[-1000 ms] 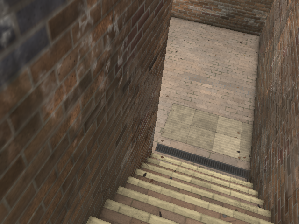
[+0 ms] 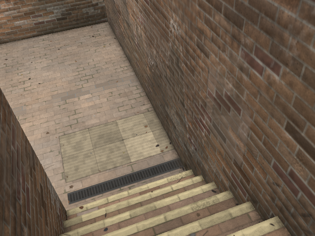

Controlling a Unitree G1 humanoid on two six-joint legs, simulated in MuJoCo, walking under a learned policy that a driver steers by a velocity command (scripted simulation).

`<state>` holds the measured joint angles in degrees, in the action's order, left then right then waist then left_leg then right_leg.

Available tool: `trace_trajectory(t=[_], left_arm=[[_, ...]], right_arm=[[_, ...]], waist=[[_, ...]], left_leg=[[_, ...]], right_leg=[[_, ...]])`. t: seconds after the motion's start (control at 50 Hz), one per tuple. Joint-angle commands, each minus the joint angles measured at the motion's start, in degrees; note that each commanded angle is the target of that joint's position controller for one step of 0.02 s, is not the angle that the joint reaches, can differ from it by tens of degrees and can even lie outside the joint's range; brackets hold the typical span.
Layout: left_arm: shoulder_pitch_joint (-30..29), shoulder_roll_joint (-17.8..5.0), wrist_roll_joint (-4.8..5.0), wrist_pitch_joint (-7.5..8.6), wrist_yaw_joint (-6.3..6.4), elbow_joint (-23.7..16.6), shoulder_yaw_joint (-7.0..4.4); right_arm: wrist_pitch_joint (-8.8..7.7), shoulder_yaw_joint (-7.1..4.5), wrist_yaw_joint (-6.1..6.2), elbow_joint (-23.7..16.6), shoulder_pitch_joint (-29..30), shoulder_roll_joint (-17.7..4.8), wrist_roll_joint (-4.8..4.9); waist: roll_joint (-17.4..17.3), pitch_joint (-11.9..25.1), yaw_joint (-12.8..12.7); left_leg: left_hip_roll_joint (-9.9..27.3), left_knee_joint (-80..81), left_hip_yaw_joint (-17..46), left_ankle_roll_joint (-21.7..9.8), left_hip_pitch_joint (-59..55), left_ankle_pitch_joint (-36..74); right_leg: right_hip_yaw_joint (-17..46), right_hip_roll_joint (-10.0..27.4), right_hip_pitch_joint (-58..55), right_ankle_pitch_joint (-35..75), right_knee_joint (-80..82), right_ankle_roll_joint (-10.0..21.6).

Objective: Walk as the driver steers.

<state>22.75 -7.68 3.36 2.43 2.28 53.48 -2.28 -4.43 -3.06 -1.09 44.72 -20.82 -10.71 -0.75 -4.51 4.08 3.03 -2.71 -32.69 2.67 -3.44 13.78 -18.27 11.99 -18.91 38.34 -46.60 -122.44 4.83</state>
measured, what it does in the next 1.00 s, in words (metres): goes down, turning left: right foot 0.20 m lower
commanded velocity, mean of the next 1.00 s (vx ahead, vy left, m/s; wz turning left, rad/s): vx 0.12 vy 0.00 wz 0.30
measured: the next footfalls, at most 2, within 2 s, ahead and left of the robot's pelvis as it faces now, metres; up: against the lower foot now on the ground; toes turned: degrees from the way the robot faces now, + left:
right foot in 0.40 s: +0.34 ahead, -0.16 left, -0.20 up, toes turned +8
left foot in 1.14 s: +0.11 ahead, +0.08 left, +0.00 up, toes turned +22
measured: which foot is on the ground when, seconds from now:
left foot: down 0.00-0.40, up 0.42-1.00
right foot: up 0.00-0.38, down 0.40-1.00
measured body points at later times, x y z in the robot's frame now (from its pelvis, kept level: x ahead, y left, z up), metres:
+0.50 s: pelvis +0.20 -0.10 -0.21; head +0.21 -0.11 +0.24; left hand +0.28 +0.13 -0.33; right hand +0.15 -0.31 -0.37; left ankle +0.10 +0.09 -0.67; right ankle +0.30 -0.17 -0.94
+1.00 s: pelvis +0.19 -0.09 -0.22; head +0.19 -0.10 +0.23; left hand +0.14 +0.18 -0.33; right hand +0.51 -0.14 -0.24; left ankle +0.13 +0.04 -0.57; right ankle +0.30 -0.17 -0.94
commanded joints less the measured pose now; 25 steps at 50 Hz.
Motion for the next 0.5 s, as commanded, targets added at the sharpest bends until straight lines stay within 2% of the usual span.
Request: trace_trajectory(t=[0.02, 0.04, 0.06, 0.08, 0.1, 0.12, 0.14, 0.16, 0.18, 0.2, 0.22, 0.24, 0.26, 0.28, 0.3, 0.32, 0.34, 0.36, 0.38, 0.4, 0.42, 0.44, 0.46, 0.48, 0.5], left_arm=[[1.54, -1.49, 0.68, -0.76, 0.47, -7.28, 0.26], [-2.98, 1.18, 1.44, -2.25, 0.90, -9.18, 1.34], [-8.93, 0.47, 1.69, -3.01, 1.50, -10.99, 2.00], [-12.80, -2.36, 1.15, -2.83, 1.46, -14.68, 2.03], [-10.10, -0.08, -1.63, -2.70, 0.84, -14.62, 2.73], [-5.08, -0.64, -3.51, -2.08, -0.12, -11.26, 1.97], [-2.28, 0.42, -3.00, -2.25, -0.79, -9.91, 2.04], [-7.98, -3.73, -2.80, -2.31, -1.57, -11.42, 1.03], [-15.30, -3.53, -2.59, -2.52, -1.92, -13.83, 1.43], [-20.26, -2.63, -2.66, -2.53, -2.42, -14.94, 1.94], [-24.37, -2.74, -2.32, -1.95, -3.12, -16.20, 1.81], [-24.52, -3.60, -2.85, -1.13, -4.07, -16.26, 1.69], [-27.40, -3.24, -2.53, -0.90, -5.15, -17.48, 1.91], [-28.02, -2.67, -2.50, -0.55, -6.18, -17.56, 1.44], [-25.76, -2.47, -2.09, -1.06, -6.55, -18.42, 0.91], [-22.41, -3.96, -1.17, -1.30, -6.62, -17.85, 0.05], [-17.17, -5.30, -1.37, -1.50, -6.35, -16.42, -0.91], [-6.41, -6.94, -1.03, -1.40, -5.57, -12.54, -2.31], [4.32, -8.31, -2.16, -1.24, -4.93, -8.55, -3.16], [17.18, -10.72, -3.30, -1.25, -4.41, -3.96, -3.74], [15.88, -10.50, -3.83, -1.16, -5.28, -3.31, -1.59], [11.24, -8.74, -3.60, -1.32, -6.26, -3.84, -0.69], [4.90, -6.56, -3.06, -1.27, -6.72, -5.54, 0.33], [0.55, -5.34, -2.90, -2.62, -5.81, -6.31, 0.58], [-2.98, -17.10, -3.41, -2.88, -4.46, -4.98, -1.59]], right_arm=[[1.40, 1.93, -2.46, 6.50, -14.55, 0.70, -0.33], [0.92, 0.91, -0.50, 7.93, -11.26, -2.93, -1.27], [0.50, 2.49, 0.69, 8.82, -9.43, -0.51, -2.26], [0.29, 4.30, 3.16, 5.94, -2.65, 1.80, -1.95], [0.33, 4.84, 4.11, 5.94, 0.77, 1.98, -1.32], [0.18, 3.17, 4.17, 7.52, -2.75, -3.09, 0.20], [0.64, 2.52, 4.02, 8.81, -3.19, -5.65, 0.56], [0.73, 2.73, 4.95, 9.81, -9.11, -3.53, 2.79], [0.94, 3.37, 5.62, 10.29, -14.12, -1.15, 3.57], [1.22, 3.40, 5.92, 10.92, -18.47, -0.69, 2.98], [1.56, 2.96, 5.90, 10.73, -21.57, -0.15, 2.44], [2.47, 3.01, 6.81, 9.72, -18.60, 1.42, 2.74], [3.57, 2.36, 7.29, 7.68, -16.83, -0.24, 2.77], [4.30, 2.09, 7.28, 8.81, -17.51, -0.67, 2.69], [5.65, 1.89, 7.13, 8.81, -17.32, -0.87, 2.43], [5.89, 1.64, 6.86, 8.65, -17.59, -0.90, 2.01], [5.83, 1.66, 6.65, 8.29, -16.65, -0.10, 2.34], [5.68, 1.62, 6.64, 10.06, -15.96, -0.05, 1.44], [5.05, 1.74, 5.53, 12.51, -17.77, 1.42, 1.13], [4.40, 1.21, 4.18, 14.65, -19.17, 1.47, 1.17], [4.61, 0.99, 2.41, 14.76, -26.80, 2.53, 3.05], [4.35, 0.86, 1.76, 11.60, -26.66, 0.26, 4.74], [5.17, 0.68, 1.94, 9.35, -22.03, -0.72, 4.54], [7.63, -0.33, 2.85, 7.44, -12.22, -2.16, 3.71], [8.98, 1.42, 4.15, 0.33, -8.92, 2.84, 4.25]], waist=[[8.86, -6.26, -4.38], [4.04, -10.12, -6.44], [7.96, -15.26, -6.14], [12.82, -19.90, -9.01], [13.84, -16.06, -12.15], [10.58, -11.17, -12.03], [4.46, -8.60, -12.33], [3.89, -9.32, -7.94], [2.46, -10.16, -4.07], [1.29, -11.24, -0.33], [0.51, -10.50, 2.17], [0.75, -9.95, 1.68], [3.84, -10.44, 3.93], [2.73, -10.66, 5.58], [0.77, -10.41, 5.88], [-0.13, -10.24, 5.84], [0.19, -9.74, 4.38], [-0.53, -8.14, 0.18], [2.99, -6.20, -3.49], [9.81, -2.54, -8.32], [18.87, 3.00, -4.53], [21.99, 11.13, -2.95], [14.42, 12.51, -2.17], [3.32, 6.06, -3.41], [17.51, 6.23, 1.51]], left_leg=[[20.89, -0.84, 15.50, -10.26, -15.46, 58.69], [24.19, 3.28, 26.51, -13.41, -2.05, 33.18], [22.61, 4.79, 27.44, -12.17, 9.79, 29.96], [16.05, 5.64, 19.70, -9.35, 26.19, 32.67], [11.42, 4.00, 15.97, -7.00, 36.01, 31.33], [9.69, 3.00, 14.62, -6.05, 35.80, 36.37], [10.15, 1.13, 14.76, -6.02, 31.86, 39.46], [8.17, -5.67, 17.23, -6.53, 19.62, 18.16], [8.19, -9.51, 19.00, -7.48, 5.58, 12.90], [8.56, -12.18, 21.91, -8.05, -3.02, 11.38], [8.71, -13.42, 25.19, -9.10, -8.64, 10.94], [7.77, -16.67, 24.63, -9.14, -6.85, 4.95], [4.52, -17.01, 17.89, -7.43, -0.06, -1.17], [4.26, -16.64, 17.45, -7.06, 9.41, -1.98], [3.54, -17.72, 16.76, -7.35, 11.54, 0.29], [3.07, -19.96, 18.25, -7.06, 11.96, 1.23], [0.75, -24.35, 18.15, -5.89, 9.87, 2.25], [-0.12, -32.83, 19.25, -5.20, 13.03, 2.62], [-3.81, -45.27, 15.50, -2.34, 18.84, -7.23], [-9.45, -63.29, 10.66, 1.47, 34.11, -32.09], [-10.26, -83.42, 11.37, 3.59, 44.24, -45.17], [-5.44, -85.88, 14.01, 6.17, 43.58, -41.50], [-2.08, -79.76, 13.68, 6.88, 39.90, -35.30], [-3.46, -80.20, 8.17, 6.12, 40.70, -31.58], [1.66, -90.30, 1.72, 7.27, 39.94, -22.06]], right_leg=[[-0.43, 11.35, 35.20, 11.99, -3.89, 0.53], [3.88, 15.20, 35.36, 19.85, 6.12, -1.16], [5.19, 16.43, 32.78, 25.01, 10.51, -2.32], [3.74, 16.34, 19.91, 35.25, 31.20, -4.32], [-2.87, 20.07, 0.86, 49.22, 46.63, -5.66], [-6.46, 19.61, -9.82, 63.13, 46.56, -6.65], [-7.06, 19.38, -12.14, 64.05, 44.62, -7.49], [-2.50, 21.33, 0.86, 74.95, 52.62, -5.91], [-1.25, 21.90, 13.46, 71.71, 60.50, -5.79], [-0.54, 22.51, 20.61, 66.57, 66.96, -6.25], [0.43, 22.65, 23.83, 63.31, 71.77, -6.46], [2.58, 23.43, 18.43, 72.09, 81.66, -6.75], [-2.12, 21.13, 7.73, 80.14, 95.25, -7.34], [-3.93, 20.21, -4.36, 82.81, 96.66, -7.34], [-4.67, 20.17, -10.58, 77.93, 99.74, -6.88], [-4.40, 20.76, -14.96, 77.06, 103.02, -6.63], [-3.91, 21.44, -19.27, 77.71, 109.54, -6.09], [-3.49, 23.72, -29.38, 79.43, 112.87, -5.47], [-5.94, 26.25, -40.12, 86.17, 112.49, -5.43], [-3.84, 31.75, -57.71, 105.07, 101.79, -4.60], [-4.53, 37.44, -66.74, 125.05, 82.75, -1.42], [0.20, 40.76, -65.83, 118.64, 81.64, 3.58], [2.36, 40.17, -56.43, 89.70, 86.97, 5.68], [2.78, 35.15, -46.35, 56.11, 96.00, 0.89], [18.40, 46.44, -35.12, 34.64, 105.03, 8.64]])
